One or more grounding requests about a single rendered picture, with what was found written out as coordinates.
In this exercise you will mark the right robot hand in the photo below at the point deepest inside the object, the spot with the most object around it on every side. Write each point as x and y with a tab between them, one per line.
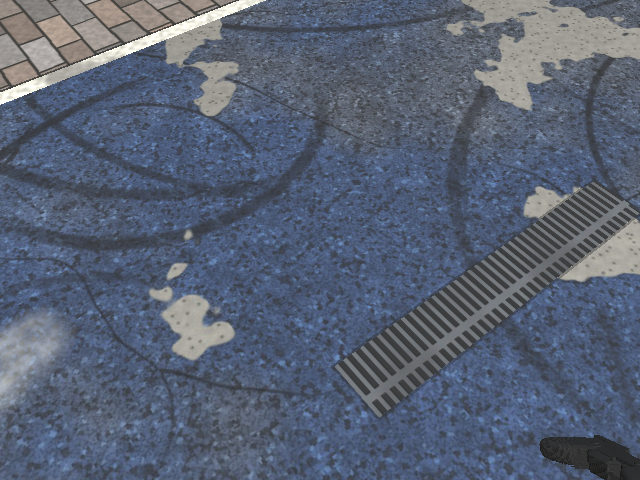
603	457

